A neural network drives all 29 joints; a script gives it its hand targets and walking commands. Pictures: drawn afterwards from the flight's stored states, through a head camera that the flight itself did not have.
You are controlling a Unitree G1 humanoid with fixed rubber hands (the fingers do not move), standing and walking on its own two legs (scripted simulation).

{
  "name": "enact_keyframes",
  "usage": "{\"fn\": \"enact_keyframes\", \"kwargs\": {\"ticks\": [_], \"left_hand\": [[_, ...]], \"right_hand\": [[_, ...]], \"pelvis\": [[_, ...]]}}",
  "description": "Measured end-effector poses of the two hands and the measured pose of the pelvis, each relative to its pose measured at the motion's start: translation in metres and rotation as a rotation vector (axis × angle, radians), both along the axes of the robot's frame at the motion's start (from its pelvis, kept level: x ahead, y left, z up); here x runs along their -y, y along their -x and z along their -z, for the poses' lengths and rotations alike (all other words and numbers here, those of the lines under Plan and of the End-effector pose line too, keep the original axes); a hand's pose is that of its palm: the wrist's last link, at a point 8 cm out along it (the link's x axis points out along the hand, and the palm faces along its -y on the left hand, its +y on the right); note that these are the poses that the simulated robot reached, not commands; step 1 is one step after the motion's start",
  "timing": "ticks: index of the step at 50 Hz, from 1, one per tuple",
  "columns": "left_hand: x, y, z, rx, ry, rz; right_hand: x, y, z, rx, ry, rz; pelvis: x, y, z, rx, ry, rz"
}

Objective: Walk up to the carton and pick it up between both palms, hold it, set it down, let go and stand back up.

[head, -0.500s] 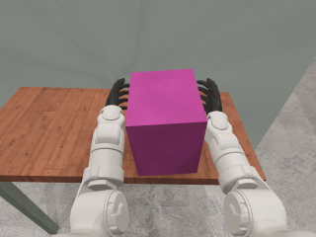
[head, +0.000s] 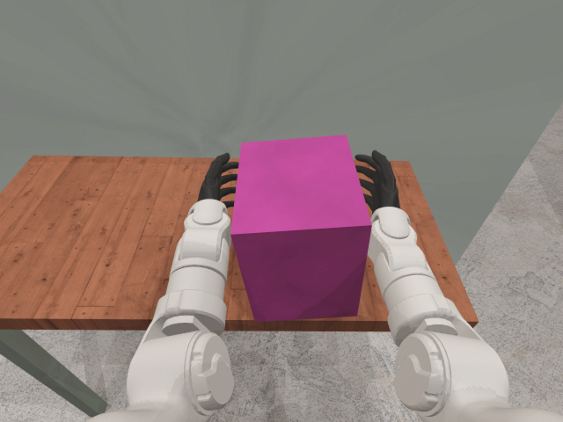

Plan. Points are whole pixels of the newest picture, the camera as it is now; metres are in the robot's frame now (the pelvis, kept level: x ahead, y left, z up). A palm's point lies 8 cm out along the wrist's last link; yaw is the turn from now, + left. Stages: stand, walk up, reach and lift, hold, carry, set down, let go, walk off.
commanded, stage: set down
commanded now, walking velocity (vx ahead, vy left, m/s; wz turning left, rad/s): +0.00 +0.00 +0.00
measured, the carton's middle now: (299, 230) +0.39 -0.03 +0.08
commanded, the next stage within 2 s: none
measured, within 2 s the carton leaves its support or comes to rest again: rests again in 0.60 s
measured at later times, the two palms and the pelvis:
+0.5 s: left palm (210, 217) +0.40 +0.10 +0.10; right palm (380, 218) +0.38 -0.15 +0.11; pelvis -0.01 +0.00 +0.00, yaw +0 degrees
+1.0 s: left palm (215, 216) +0.41 +0.10 +0.10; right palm (380, 223) +0.38 -0.16 +0.10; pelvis +0.00 +0.00 +0.00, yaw -1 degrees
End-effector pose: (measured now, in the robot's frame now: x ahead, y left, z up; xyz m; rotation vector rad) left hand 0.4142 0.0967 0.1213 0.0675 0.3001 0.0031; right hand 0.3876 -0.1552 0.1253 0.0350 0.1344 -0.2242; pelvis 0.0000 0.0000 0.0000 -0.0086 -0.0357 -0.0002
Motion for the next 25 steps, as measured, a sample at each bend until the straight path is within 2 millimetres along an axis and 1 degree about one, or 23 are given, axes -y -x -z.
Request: {"fn": "enact_keyframes", "kwargs": {"ticks": [6,14,25], "left_hand": [[-0.002,0.002,0.005,-0.001,0.004,-0.005],[-0.005,0.007,0.014,-0.007,0.013,-0.006],[-0.005,0.011,0.017,-0.004,0.016,-0.005]], "right_hand": [[-0.001,0.001,0.003,-0.002,0.005,-0.005],[-0.005,0.006,0.012,-0.01,0.002,-0.005],[-0.005,0.011,0.016,-0.013,-0.001,0.0]], "pelvis": [[0.0,0.0,0.0,0.0,-0.001,0.001],[-0.002,0.003,0.0,-0.005,0.0,0.001],[-0.004,0.007,0.0,-0.014,0.0,0.008]]}}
